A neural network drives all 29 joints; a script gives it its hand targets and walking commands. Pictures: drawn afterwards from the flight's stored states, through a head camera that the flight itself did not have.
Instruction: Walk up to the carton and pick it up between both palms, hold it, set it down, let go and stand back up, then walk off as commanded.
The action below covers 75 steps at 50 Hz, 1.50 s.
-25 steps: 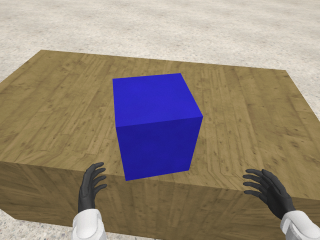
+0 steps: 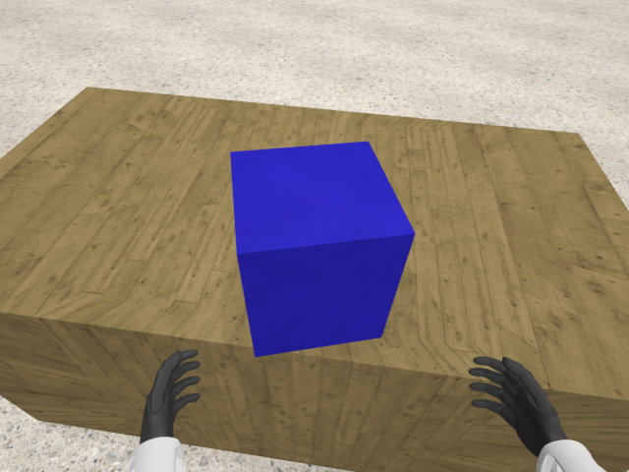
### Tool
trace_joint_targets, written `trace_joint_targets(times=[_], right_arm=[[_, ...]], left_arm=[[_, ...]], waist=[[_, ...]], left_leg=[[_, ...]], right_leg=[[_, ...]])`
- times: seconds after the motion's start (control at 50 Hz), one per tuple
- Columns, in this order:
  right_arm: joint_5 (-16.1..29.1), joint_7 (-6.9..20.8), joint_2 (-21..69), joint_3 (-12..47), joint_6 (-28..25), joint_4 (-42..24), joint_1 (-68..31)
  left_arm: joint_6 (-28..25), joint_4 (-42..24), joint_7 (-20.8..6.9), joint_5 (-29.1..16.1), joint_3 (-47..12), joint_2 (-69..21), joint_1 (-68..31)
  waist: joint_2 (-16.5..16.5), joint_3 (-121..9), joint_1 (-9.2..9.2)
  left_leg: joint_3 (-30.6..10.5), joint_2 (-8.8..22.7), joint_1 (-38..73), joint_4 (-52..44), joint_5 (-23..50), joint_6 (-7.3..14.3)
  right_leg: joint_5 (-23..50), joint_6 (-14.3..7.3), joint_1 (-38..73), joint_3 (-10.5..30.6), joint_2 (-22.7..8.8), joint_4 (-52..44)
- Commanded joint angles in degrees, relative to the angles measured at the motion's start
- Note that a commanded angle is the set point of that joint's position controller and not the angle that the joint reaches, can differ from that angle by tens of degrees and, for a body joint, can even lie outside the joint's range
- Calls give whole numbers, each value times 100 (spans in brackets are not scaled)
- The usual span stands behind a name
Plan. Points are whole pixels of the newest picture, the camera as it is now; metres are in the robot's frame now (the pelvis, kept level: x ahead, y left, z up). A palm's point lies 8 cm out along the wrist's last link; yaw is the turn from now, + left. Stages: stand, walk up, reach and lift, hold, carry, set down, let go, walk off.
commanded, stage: set down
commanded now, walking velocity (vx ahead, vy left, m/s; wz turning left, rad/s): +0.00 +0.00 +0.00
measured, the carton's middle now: (310, 251) +0.43 +0.03 +0.03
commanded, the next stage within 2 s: let go in 1.20 s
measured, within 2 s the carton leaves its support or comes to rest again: neither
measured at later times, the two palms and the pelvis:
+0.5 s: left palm (146, 435) +0.17 +0.22 -0.03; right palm (513, 441) +0.18 -0.23 -0.03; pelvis +0.01 +0.02 +0.00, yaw +0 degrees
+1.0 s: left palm (136, 447) +0.17 +0.24 -0.06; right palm (490, 455) +0.17 -0.21 -0.06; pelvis +0.01 +0.02 +0.00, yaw +0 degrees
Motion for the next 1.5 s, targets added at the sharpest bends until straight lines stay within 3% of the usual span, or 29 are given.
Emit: trace_joint_targets(times=[0.0,0.02,0.04,0.08,0.14,0.26,0.3,0.38,0.4,0.44,0.5,0.56,0.62,0.66,0.76,0.78,0.8,0.82,0.88,0.92,0.94,0.98,1.02,1.06,1.2,1.3,1.38,1.46,1.48], right_arm=[[-92,-33,-878,-457,-271,-740,-330],[-29,-3,-925,-428,-285,-819,-327],[-148,-67,-775,-356,-167,-389,-235],[-170,-53,-780,-355,-148,-348,-340],[-189,-32,-827,-502,-228,-382,-214],[-295,-86,-736,-337,-258,-52,-146],[-297,-37,-749,-391,-364,-156,-324],[-338,-39,-735,-363,-412,-36,-300],[-502,-91,-568,-328,-359,324,-359],[-502,-93,-703,-452,-464,-15,-514],[-586,-140,-549,-333,-387,493,-317],[-631,-174,-531,-336,-452,385,-447],[-796,-260,-313,-208,-371,825,-333],[-764,-241,-419,-308,-501,638,-414],[-853,-339,-325,-244,-567,647,-468],[-910,-386,-219,-186,-496,999,-356],[-903,-391,-224,-184,-511,931,-478],[-959,-402,-282,-263,-569,802,-471],[-1015,-446,-217,-219,-618,985,-482],[-1072,-469,-210,-198,-627,975,-604],[-1085,-473,-101,-171,-625,1054,-679],[-1143,-505,5,-143,-595,1295,-540],[-1158,-538,-19,-137,-694,1162,-685],[-1231,-596,16,-103,-697,1310,-554],[-1463,-763,221,-95,-660,1482,-772],[-1501,-806,290,-193,-698,1476,-884],[-1611,-892,431,-146,-629,1775,-940],[-1640,-910,469,-90,-734,1973,-1006],[-1618,-919,478,-144,-761,1853,-1044]], left_arm=[[-234,-740,-41,21,62,266,-381],[-254,-865,-7,-15,76,264,-385],[-180,-319,-113,61,40,248,-404],[-183,-371,-131,45,21,239,-461],[-207,-489,-95,30,55,310,-252],[-249,92,-275,45,134,366,-171],[-325,-301,-164,17,143,439,-345],[-378,-152,-189,10,128,432,-358],[-318,317,-289,15,121,487,-435],[-407,25,-249,-120,148,557,-472],[-335,553,-344,-3,123,519,-408],[-390,420,-361,-77,188,624,-444],[-274,1116,-510,-9,177,677,-491],[-405,557,-424,-72,210,742,-529],[-398,709,-480,-46,280,797,-489],[-305,1230,-609,-91,208,729,-422],[-324,1066,-578,-67,280,807,-565],[-381,888,-567,-152,196,840,-532],[-403,1031,-568,-92,242,891,-576],[-393,1147,-623,-146,268,921,-681],[-385,1116,-622,-132,291,984,-725],[-352,1492,-675,-123,248,982,-679],[-374,1306,-675,-120,353,1039,-737],[-383,1582,-734,-117,392,1043,-670],[-296,2059,-908,-158,427,1269,-963],[-346,1787,-891,-242,415,1390,-1161],[-203,2492,-1054,-162,473,1402,-1156],[-291,2356,-1038,-167,484,1502,-1330],[-309,2251,-1031,-190,484,1503,-1353]], waist=[[-242,-275,-17],[-216,-423,14],[-316,-35,-90],[-224,24,5],[-9,-275,20],[-270,-40,-54],[21,-294,85],[-27,-245,63],[-128,-44,-71],[-60,-254,85],[-133,-141,-78],[-46,-205,8],[-154,99,-84],[100,-330,26],[39,-143,-13],[-180,13,-102],[54,-45,-72],[-81,-172,-79],[162,-256,-69],[38,-133,-74],[196,-71,-35],[182,-74,-149],[138,-185,-13],[92,-214,-73],[1,-20,-209],[169,-244,-199],[94,126,-208],[233,-86,-250],[250,-163,-161]], left_leg=[[22,-245,529,-56,672,185],[48,-251,454,-78,807,187],[63,-290,388,-88,493,208],[55,-250,544,-141,530,201],[59,-275,486,-103,889,121],[53,-312,504,-57,930,139],[16,-238,493,-74,1014,83],[12,-239,495,-69,957,84],[30,-293,394,-64,702,104],[30,-224,452,-69,942,68],[-7,-247,543,-43,911,85],[37,-282,474,20,990,74],[86,-316,447,4,846,110],[57,-275,559,28,1129,20],[53,-300,443,81,1162,38],[68,-304,517,54,1066,73],[100,-308,500,70,1045,46],[40,-267,466,42,1011,39],[83,-289,570,128,1216,-10],[77,-281,608,98,1149,24],[80,-291,484,75,1144,13],[95,-309,522,98,970,47],[86,-281,626,135,1186,34],[136,-315,624,176,1355,39],[121,-311,623,198,867,124],[111,-274,632,252,957,59],[199,-342,548,258,832,85],[192,-342,737,396,1305,27],[175,-300,727,403,1206,31]], right_leg=[[631,36,-661,295,-295,-658],[869,15,-563,292,-279,-603],[606,34,-663,373,-322,-682],[312,34,-791,303,-292,-788],[903,9,-531,222,-259,-627],[1142,51,-559,281,-265,-689],[891,-9,-542,165,-201,-600],[833,-30,-581,175,-199,-627],[659,-11,-598,246,-271,-681],[690,2,-596,94,-188,-602],[876,-14,-566,192,-225,-664],[951,16,-473,168,-207,-565],[808,25,-516,207,-266,-645],[1048,-8,-370,94,-204,-486],[1072,29,-380,133,-214,-540],[1061,41,-454,149,-244,-606],[997,48,-461,158,-231,-573],[1002,35,-417,88,-189,-518],[1058,46,-432,59,-200,-468],[958,66,-535,45,-183,-512],[881,37,-529,71,-193,-507],[754,3,-518,102,-240,-553],[968,33,-547,54,-205,-460],[1261,62,-397,34,-181,-410],[729,103,-547,88,-246,-482],[697,79,-496,12,-243,-389],[628,109,-509,40,-276,-441],[806,99,-530,7,-230,-344],[671,96,-524,-7,-255,-332]])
